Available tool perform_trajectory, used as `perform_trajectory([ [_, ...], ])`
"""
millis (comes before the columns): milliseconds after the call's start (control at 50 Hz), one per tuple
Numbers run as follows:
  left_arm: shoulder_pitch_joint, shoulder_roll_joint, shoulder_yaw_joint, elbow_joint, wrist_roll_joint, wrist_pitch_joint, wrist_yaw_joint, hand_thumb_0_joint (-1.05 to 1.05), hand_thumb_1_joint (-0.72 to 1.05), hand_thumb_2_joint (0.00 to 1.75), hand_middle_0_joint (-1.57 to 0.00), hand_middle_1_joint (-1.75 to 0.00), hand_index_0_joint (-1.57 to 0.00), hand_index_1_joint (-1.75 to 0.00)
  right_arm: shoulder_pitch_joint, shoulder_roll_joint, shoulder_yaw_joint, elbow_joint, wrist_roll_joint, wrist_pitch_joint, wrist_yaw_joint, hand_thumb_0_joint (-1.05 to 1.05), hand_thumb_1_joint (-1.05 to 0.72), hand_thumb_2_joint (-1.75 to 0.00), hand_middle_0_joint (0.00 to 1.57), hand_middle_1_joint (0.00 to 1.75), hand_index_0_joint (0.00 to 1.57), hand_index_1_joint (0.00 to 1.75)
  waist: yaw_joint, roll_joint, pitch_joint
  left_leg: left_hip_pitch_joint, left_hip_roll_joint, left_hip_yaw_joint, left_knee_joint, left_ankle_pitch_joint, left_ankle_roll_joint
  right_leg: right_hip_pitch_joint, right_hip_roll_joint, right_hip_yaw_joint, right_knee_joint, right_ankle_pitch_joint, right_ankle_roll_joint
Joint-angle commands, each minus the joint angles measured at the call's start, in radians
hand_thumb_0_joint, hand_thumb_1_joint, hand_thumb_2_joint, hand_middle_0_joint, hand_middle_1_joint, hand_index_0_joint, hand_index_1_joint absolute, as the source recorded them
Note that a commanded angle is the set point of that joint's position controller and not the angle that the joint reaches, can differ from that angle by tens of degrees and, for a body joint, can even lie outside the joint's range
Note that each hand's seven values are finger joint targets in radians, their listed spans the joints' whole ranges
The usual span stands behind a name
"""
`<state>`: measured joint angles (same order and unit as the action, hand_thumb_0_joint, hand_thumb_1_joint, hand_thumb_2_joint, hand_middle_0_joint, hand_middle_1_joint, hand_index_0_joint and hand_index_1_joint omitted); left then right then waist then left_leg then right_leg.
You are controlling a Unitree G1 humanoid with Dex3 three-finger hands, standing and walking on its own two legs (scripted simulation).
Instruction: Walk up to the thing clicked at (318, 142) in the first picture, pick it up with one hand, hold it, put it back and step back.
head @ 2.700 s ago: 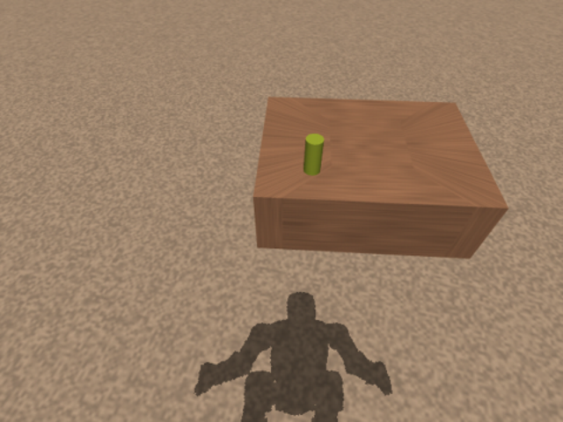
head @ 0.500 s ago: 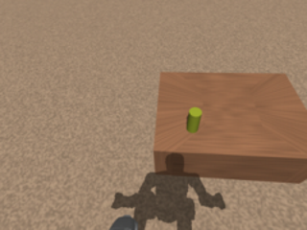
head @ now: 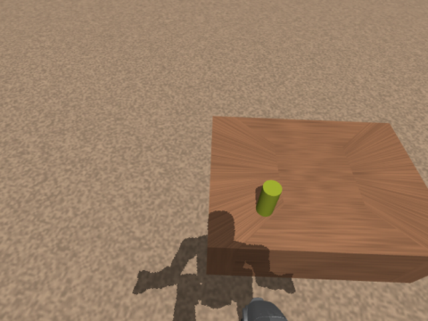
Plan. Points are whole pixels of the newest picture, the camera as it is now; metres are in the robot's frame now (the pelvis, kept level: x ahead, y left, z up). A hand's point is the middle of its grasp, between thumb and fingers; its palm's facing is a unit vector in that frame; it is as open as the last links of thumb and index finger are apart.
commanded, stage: walk up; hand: right
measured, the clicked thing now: (268, 199) +0.57 -0.22 -0.36
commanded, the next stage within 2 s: none
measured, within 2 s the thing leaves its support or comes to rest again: neither
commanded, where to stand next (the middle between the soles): +0.09 -0.02 m, yaw +1 degrees
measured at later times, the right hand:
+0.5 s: hand out of the picture +0.07 -0.28 -0.15, palm faces -0.06 +0.92 -0.39, open 7.4 cm
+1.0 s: hand (329, 303) +0.18 -0.25 -0.15, palm faces -0.10 +0.95 -0.31, open 7.4 cm
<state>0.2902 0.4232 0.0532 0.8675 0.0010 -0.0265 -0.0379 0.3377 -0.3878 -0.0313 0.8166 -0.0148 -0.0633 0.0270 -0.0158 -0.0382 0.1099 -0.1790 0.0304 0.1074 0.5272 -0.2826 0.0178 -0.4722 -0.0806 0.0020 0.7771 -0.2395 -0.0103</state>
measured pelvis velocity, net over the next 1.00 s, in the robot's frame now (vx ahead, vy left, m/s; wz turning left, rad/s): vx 0.06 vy -0.01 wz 0.05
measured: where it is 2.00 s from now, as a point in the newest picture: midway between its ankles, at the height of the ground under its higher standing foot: outside the picture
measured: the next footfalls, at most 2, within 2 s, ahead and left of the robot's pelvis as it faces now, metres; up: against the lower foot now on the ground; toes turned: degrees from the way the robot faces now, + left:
right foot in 0.08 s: +0.15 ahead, -0.13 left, +0.00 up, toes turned -1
left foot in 0.36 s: +0.06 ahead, +0.12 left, +0.00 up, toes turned +2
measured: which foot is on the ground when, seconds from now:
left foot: down 0.00-0.10, up 0.12-0.34, down 0.36-1.00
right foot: up 0.00-0.06, down 0.08-1.00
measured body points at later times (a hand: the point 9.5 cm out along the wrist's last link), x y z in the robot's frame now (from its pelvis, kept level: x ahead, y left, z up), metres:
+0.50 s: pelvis +0.03 -0.01 +0.00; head +0.03 +0.00 +0.45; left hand +0.13 +0.29 -0.13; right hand +0.08 -0.33 -0.12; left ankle +0.02 +0.11 -0.73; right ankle +0.11 -0.13 -0.73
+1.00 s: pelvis +0.06 -0.01 +0.01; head +0.07 -0.02 +0.46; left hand +0.10 +0.30 -0.12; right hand +0.18 -0.30 -0.12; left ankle +0.02 +0.11 -0.73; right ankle +0.11 -0.13 -0.73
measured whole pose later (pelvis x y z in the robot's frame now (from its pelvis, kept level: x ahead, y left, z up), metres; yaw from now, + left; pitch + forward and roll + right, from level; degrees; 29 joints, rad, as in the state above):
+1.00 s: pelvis +0.06 -0.01 +0.01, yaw +3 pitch -2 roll +0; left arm 0.09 0.34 0.02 1.18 0.00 -0.01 -0.01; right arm 0.06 -0.35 0.00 1.11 0.00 -0.01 0.01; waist 0.03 0.03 0.05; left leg -0.08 0.00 -0.02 0.37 -0.25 -0.01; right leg -0.21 -0.05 -0.08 0.37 -0.12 0.01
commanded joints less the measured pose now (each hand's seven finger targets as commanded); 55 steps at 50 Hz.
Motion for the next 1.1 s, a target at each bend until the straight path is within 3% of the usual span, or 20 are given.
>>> perform_trajectory([
  [0,0.018,0.116,0.036,-0.036,0.003,-0.027,0.028,0.00,0.90,0.90,-0.20,-0.30,-0.20,-0.30,-0.031,-0.245,-0.073,-0.067,0.018,0.001,-0.030,0.00,-0.90,-0.90,0.20,0.30,0.20,0.30,0.016,0.164,-0.105,-0.080,0.190,-0.108,0.001,0.572,0.149,0.200,0.063,-0.066,-0.149,0.105,-0.014],
  [40,0.064,0.138,0.041,-0.001,0.007,-0.036,0.036,0.00,0.90,0.90,-0.20,-0.30,-0.20,-0.30,-0.078,-0.197,-0.054,-0.069,0.034,0.017,-0.031,0.00,-0.90,-0.90,0.20,0.30,0.20,0.30,0.060,0.073,-0.145,-0.128,0.126,-0.078,0.128,0.313,0.093,0.331,0.067,-0.046,-0.276,0.223,-0.039],
  [60,0.063,0.187,0.052,-0.004,0.014,-0.044,0.041,0.00,0.90,0.90,-0.20,-0.30,-0.20,-0.30,-0.045,-0.150,-0.035,-0.067,0.039,0.019,-0.031,0.00,-0.90,-0.90,0.20,0.30,0.20,0.30,0.060,-0.058,-0.182,-0.176,0.084,-0.051,0.235,0.117,0.056,0.399,-0.043,0.073,-0.310,0.363,-0.062],
  [80,0.016,0.228,0.058,-0.024,0.015,-0.047,0.045,0.00,0.90,0.90,-0.20,-0.30,-0.20,-0.30,0.010,-0.094,-0.013,-0.055,0.038,0.028,-0.031,0.00,-0.90,-0.90,0.20,0.30,0.20,0.30,0.038,-0.194,-0.193,-0.241,-0.005,-0.049,0.328,-0.219,0.013,0.377,-0.235,0.355,-0.398,0.341,-0.134],
  [100,-0.045,0.232,0.051,-0.038,0.008,-0.039,0.045,0.00,0.90,0.90,-0.20,-0.30,-0.20,-0.30,0.025,-0.154,-0.028,-0.023,0.034,0.049,-0.042,0.00,-0.90,-0.90,0.20,0.30,0.20,0.30,0.026,-0.130,-0.176,-0.197,-0.002,-0.119,0.376,-0.354,0.012,0.290,-0.284,0.408,-0.421,0.170,-0.224],
  [120,-0.091,0.247,0.052,-0.038,0.011,-0.030,0.048,0.00,0.90,0.90,-0.20,-0.30,-0.20,-0.30,0.013,-0.187,-0.040,0.001,0.027,0.053,-0.048,0.00,-0.90,-0.90,0.20,0.30,0.20,0.30,0.029,-0.168,-0.142,-0.189,0.013,-0.118,0.376,-0.376,0.012,0.223,-0.287,0.438,-0.436,0.046,-0.248],
  [160,-0.106,0.212,0.038,-0.029,0.015,-0.022,0.050,0.00,0.90,0.90,-0.20,-0.30,-0.20,-0.30,-0.020,-0.199,-0.040,0.039,0.032,0.055,-0.043,0.00,-0.90,-0.90,0.20,0.30,0.20,0.30,0.029,-0.159,-0.116,-0.173,0.022,-0.157,0.344,-0.321,0.008,0.173,-0.212,0.337,-0.460,-0.052,-0.184],
  [200,-0.132,0.203,0.038,-0.018,0.019,-0.020,0.052,0.00,0.90,0.90,-0.20,-0.30,-0.20,-0.30,-0.003,-0.192,-0.035,0.075,0.030,0.059,-0.040,0.00,-0.90,-0.90,0.20,0.30,0.20,0.30,0.024,-0.179,-0.149,-0.191,0.012,-0.141,0.302,-0.228,-0.004,0.234,-0.171,0.277,-0.443,-0.066,-0.151],
  [280,-0.166,0.198,0.043,-0.002,0.021,-0.010,0.049,0.00,0.90,0.90,-0.20,-0.30,-0.20,-0.30,-0.027,-0.185,-0.029,0.120,0.015,0.048,-0.039,0.00,-0.90,-0.90,0.20,0.30,0.20,0.30,0.030,-0.159,-0.198,-0.136,-0.015,-0.103,0.142,-0.187,-0.013,0.259,-0.164,0.227,-0.402,-0.022,-0.156],
  [320,-0.216,0.192,0.039,0.001,0.012,0.002,0.045,0.00,0.90,0.90,-0.20,-0.30,-0.20,-0.30,-0.013,-0.178,-0.029,0.151,0.006,0.040,-0.039,0.00,-0.90,-0.90,0.20,0.30,0.20,0.30,0.009,-0.120,-0.184,-0.036,-0.031,-0.066,0.012,-0.058,-0.012,0.177,-0.149,0.174,-0.369,-0.078,-0.132],
  [340,-0.222,0.171,0.033,0.007,0.006,0.007,0.043,0.00,0.90,0.90,-0.20,-0.30,-0.20,-0.30,-0.022,-0.180,-0.031,0.160,-0.001,0.036,-0.040,0.00,-0.90,-0.90,0.20,0.30,0.20,0.30,0.008,-0.090,-0.172,-0.005,-0.021,-0.083,-0.043,0.005,-0.009,0.146,-0.135,0.153,-0.356,-0.100,-0.107],
  [360,-0.233,0.147,0.026,0.010,0.001,0.009,0.041,0.00,0.90,0.90,-0.20,-0.30,-0.20,-0.30,-0.038,-0.197,-0.037,0.161,-0.010,0.032,-0.042,0.00,-0.90,-0.90,0.20,0.30,0.20,0.30,0.005,-0.042,-0.169,0.005,0.034,-0.163,-0.084,0.009,0.009,0.111,-0.117,0.135,-0.345,-0.139,-0.080],
  [380,-0.235,0.127,0.020,0.022,-0.007,0.013,0.038,0.00,0.90,0.90,-0.20,-0.30,-0.20,-0.30,-0.106,-0.234,-0.040,0.147,-0.012,0.028,-0.038,0.00,-0.90,-0.90,0.20,0.30,0.20,0.30,0.030,0.052,-0.125,-0.089,0.105,-0.298,-0.154,-0.138,0.045,0.106,-0.062,0.101,-0.344,-0.228,-0.035],
  [400,-0.245,0.143,0.022,0.049,-0.003,0.014,0.034,0.00,0.90,0.90,-0.20,-0.30,-0.20,-0.30,-0.182,-0.237,-0.034,0.141,-0.003,0.026,-0.033,0.00,-0.90,-0.90,0.20,0.30,0.20,0.30,0.049,0.062,-0.078,-0.212,0.124,-0.315,-0.179,-0.289,0.067,0.186,-0.027,0.078,-0.334,-0.250,-0.021],
  [420,-0.240,0.145,0.022,0.067,0.003,0.012,0.032,0.00,0.90,0.90,-0.20,-0.30,-0.20,-0.30,-0.207,-0.222,-0.025,0.146,-0.004,0.027,-0.030,0.00,-0.90,-0.90,0.20,0.30,0.20,0.30,0.060,0.074,-0.050,-0.271,0.115,-0.292,-0.194,-0.327,0.060,0.240,-0.029,0.079,-0.343,-0.233,-0.024],
  [460,-0.246,0.140,0.022,0.090,0.005,0.004,0.028,0.00,0.90,0.90,-0.20,-0.30,-0.20,-0.30,-0.193,-0.191,-0.011,0.166,-0.005,0.019,-0.028,0.00,-0.90,-0.90,0.20,0.30,0.20,0.30,0.054,0.083,-0.042,-0.239,0.095,-0.260,-0.211,-0.194,0.037,0.266,-0.038,0.084,-0.344,-0.122,-0.036],
  [500,-0.242,0.128,0.013,0.111,-0.004,0.000,0.026,0.00,0.90,0.90,-0.20,-0.30,-0.20,-0.30,-0.193,-0.199,-0.007,0.184,-0.004,0.007,-0.029,0.00,-0.90,-0.90,0.20,0.30,0.20,0.30,0.054,0.127,-0.071,-0.181,0.113,-0.269,-0.220,-0.035,0.031,0.295,-0.021,0.042,-0.330,0.024,-0.031],
  [540,-0.242,0.125,0.004,0.134,-0.006,0.000,0.027,0.00,0.90,0.90,-0.20,-0.30,-0.20,-0.30,-0.228,-0.207,-0.006,0.188,0.001,0.005,-0.030,0.00,-0.90,-0.90,0.20,0.30,0.20,0.30,0.055,0.149,-0.099,-0.137,0.119,-0.258,-0.220,0.033,0.029,0.320,-0.021,0.020,-0.356,0.068,-0.022],
  [940,-0.274,0.126,-0.005,0.241,0.002,-0.010,0.035,0.00,0.90,0.90,-0.20,-0.30,-0.20,-0.30,-0.277,-0.182,-0.014,0.247,0.017,0.034,-0.036,0.00,-0.90,-0.90,0.20,0.30,0.20,0.30,0.021,0.001,-0.163,0.046,0.097,-0.201,-0.233,0.213,0.008,0.380,-0.077,0.043,-0.460,0.240,-0.001],
  [1080,-0.273,0.130,0.007,0.242,0.008,-0.011,0.041,0.00,0.90,0.90,-0.20,-0.30,-0.20,-0.30,-0.299,-0.168,-0.014,0.255,0.013,0.041,-0.034,0.00,-0.90,-0.90,0.20,0.30,0.20,0.30,0.027,0.012,-0.157,0.051,0.087,-0.193,-0.238,0.210,0.000,0.384,-0.080,0.040,-0.477,0.214,0.004],
])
